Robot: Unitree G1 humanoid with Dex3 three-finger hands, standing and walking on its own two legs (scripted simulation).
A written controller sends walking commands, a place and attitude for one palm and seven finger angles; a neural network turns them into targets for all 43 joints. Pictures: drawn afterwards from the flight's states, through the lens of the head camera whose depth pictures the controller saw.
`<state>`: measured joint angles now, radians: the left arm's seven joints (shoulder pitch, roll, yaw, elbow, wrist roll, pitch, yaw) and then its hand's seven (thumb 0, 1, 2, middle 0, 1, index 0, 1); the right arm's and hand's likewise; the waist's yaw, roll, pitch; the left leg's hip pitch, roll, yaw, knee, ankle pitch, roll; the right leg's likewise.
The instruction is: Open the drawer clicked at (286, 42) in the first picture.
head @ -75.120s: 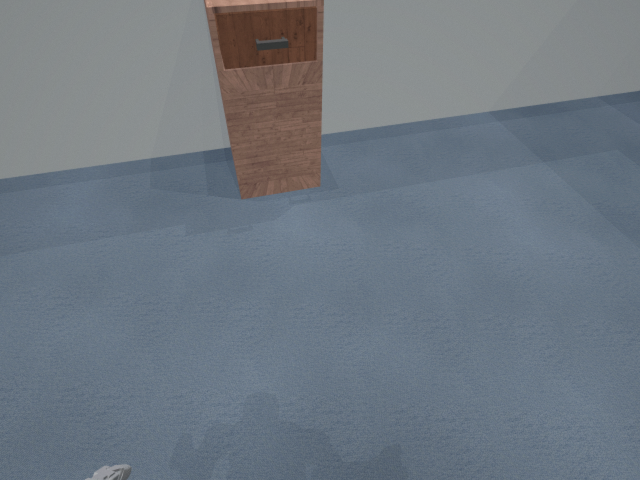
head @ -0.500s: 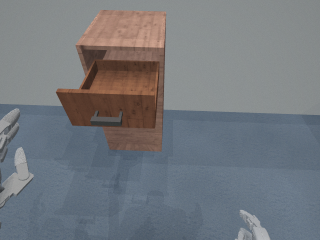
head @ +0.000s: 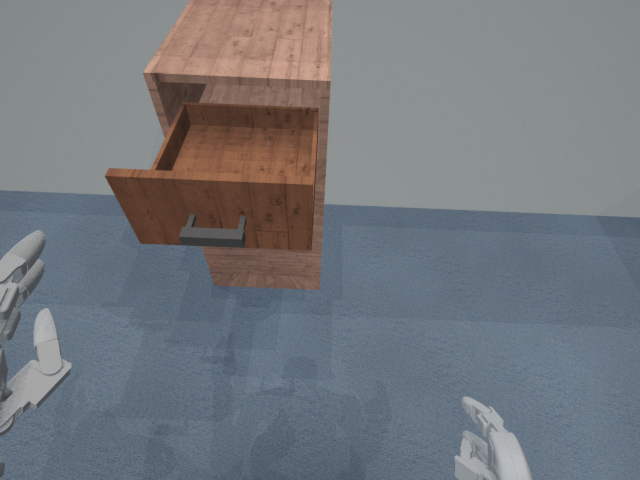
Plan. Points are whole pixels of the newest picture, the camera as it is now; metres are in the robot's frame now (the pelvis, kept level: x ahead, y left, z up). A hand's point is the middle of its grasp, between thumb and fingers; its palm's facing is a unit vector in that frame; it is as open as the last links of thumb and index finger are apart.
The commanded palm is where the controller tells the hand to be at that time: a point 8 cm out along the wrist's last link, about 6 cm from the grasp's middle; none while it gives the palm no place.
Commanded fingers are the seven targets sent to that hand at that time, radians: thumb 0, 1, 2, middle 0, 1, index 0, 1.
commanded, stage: stop stepping back and stand still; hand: left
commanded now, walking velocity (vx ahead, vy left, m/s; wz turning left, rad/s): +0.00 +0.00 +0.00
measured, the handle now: (215, 228) +0.52 +0.21 -0.06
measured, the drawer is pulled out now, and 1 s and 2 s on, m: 0.30 0.30 0.30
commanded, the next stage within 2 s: let the arm hang, fingers relaxed in 0.14 s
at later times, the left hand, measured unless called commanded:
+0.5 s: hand out of the picture +0.09 +0.18 -0.15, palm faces -0.03 -0.98 -0.21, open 7.4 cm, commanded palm none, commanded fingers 0.00 0.90 0.90 -0.20 -0.30 -0.20 -0.30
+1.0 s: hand out of the picture -0.05 +0.18 -0.17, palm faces +0.02 -0.98 -0.21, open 7.3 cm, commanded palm none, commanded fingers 0.00 0.90 0.90 -0.20 -0.30 -0.20 -0.30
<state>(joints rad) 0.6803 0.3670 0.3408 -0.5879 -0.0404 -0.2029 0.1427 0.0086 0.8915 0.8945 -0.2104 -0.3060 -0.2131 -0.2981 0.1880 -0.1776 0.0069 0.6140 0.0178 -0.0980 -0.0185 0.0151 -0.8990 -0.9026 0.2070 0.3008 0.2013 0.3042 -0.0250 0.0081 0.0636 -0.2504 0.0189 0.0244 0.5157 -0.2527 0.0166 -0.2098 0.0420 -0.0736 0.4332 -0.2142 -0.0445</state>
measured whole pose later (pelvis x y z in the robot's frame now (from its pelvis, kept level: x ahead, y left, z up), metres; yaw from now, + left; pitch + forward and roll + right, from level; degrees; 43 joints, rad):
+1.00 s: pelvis -0.02 +0.00 +0.00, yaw -1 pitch -2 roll +0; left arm 0.33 0.15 0.01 1.13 0.01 0.01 0.03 0.00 0.91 0.89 -0.20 -0.30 -0.20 -0.30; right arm 0.34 -0.11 0.00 1.11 -0.01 0.01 -0.03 0.01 -0.90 -0.90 0.20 0.30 0.20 0.30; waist 0.00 0.02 0.06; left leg -0.20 0.00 0.05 0.42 -0.19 0.02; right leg -0.20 0.02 -0.05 0.41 -0.18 -0.04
